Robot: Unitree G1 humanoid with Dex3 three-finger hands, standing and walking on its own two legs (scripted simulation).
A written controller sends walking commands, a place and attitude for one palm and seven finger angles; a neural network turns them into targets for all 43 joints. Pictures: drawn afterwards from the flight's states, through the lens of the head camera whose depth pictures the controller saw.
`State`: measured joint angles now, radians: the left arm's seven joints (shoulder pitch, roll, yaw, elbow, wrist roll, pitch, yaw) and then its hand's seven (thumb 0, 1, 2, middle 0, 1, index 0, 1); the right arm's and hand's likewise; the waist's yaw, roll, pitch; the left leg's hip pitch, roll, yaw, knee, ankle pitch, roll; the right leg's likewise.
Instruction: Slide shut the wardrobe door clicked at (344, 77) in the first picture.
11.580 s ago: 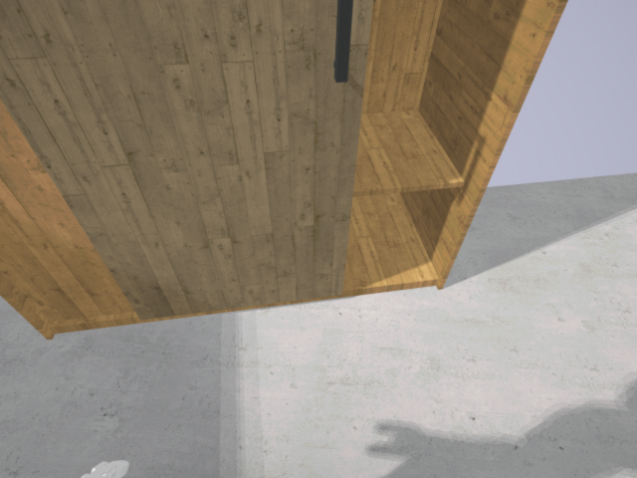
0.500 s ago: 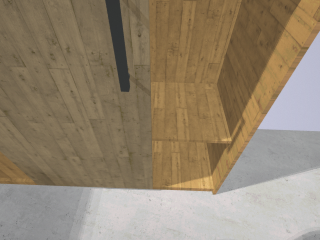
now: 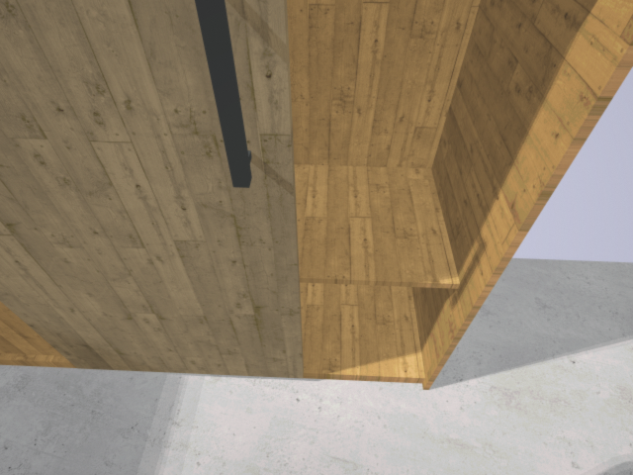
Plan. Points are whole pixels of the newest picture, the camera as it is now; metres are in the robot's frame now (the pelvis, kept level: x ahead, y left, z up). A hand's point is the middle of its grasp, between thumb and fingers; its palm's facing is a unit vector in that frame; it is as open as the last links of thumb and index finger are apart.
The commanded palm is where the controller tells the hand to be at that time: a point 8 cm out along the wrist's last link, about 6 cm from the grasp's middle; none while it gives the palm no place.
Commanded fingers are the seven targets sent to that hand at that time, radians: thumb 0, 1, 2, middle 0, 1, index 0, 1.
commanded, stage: look again from close up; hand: left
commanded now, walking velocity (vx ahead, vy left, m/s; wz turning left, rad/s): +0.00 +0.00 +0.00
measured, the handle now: (232, 95) +0.48 +0.14 +0.24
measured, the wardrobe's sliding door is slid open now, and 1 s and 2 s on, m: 0.38 0.38 0.38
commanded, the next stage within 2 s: raise the hand with hooked fingers in 0.02 s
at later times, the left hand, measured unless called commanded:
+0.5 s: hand (177, 434) +0.16 +0.17 +0.02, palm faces -0.01 -1.00 -0.02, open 8.3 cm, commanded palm +0.12 +0.25 +0.01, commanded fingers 0.00 0.43 0.70 -0.23 -0.60 -0.23 -0.60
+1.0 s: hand (86, 387) +0.18 +0.24 +0.10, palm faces +0.10 -0.99 -0.08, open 11.3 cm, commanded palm +0.14 +0.28 +0.12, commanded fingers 0.00 -0.15 0.45 -0.28 -0.98 -0.28 -0.98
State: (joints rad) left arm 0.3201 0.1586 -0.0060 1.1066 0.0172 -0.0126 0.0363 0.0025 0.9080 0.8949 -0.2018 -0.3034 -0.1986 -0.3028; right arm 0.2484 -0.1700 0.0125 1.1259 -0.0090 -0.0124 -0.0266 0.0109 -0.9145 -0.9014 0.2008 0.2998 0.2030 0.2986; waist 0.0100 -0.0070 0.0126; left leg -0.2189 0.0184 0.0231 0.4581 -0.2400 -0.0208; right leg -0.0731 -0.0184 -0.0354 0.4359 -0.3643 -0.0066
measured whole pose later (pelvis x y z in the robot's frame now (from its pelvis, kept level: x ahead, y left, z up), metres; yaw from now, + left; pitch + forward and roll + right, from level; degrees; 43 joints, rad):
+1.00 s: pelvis -0.05 +0.01 -0.02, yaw +1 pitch +2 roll -1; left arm 0.28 0.33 0.33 -0.12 -0.36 -0.08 -0.26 0.01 0.07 0.54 -0.27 -0.84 -0.26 -0.84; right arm 0.27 -0.23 0.03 0.70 0.04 -0.36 -0.10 0.02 -0.90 -0.90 0.21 0.30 0.21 0.30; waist 0.00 0.05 -0.03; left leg -0.44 0.04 -0.01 0.66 -0.25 -0.02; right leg -0.29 0.00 -0.06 0.64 -0.39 -0.01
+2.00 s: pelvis -0.05 +0.00 +0.00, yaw +2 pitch -3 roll -1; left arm -0.19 0.52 0.47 -0.06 -0.36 0.43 -0.43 -0.01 -0.50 0.30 -0.30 -1.20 -0.30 -1.20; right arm 0.15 -0.30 0.07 0.69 0.09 -0.23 -0.11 0.02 -0.90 -0.90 0.20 0.30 0.21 0.30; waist 0.06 0.07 -0.02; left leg -0.24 0.04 -0.03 0.45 -0.16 -0.02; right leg -0.07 0.01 -0.07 0.40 -0.28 -0.02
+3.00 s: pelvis -0.04 +0.00 +0.00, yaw +1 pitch -2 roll +0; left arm -0.43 0.46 0.38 0.16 -0.28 0.42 -0.30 -0.01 -0.50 0.30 -0.30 -1.20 -0.30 -1.20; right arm 0.17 -0.29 0.05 0.72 0.08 -0.18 -0.11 0.02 -0.90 -0.90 0.20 0.30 0.21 0.30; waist 0.04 0.06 -0.03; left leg -0.22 0.04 -0.01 0.42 -0.16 -0.03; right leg -0.06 0.01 -0.06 0.39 -0.29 -0.02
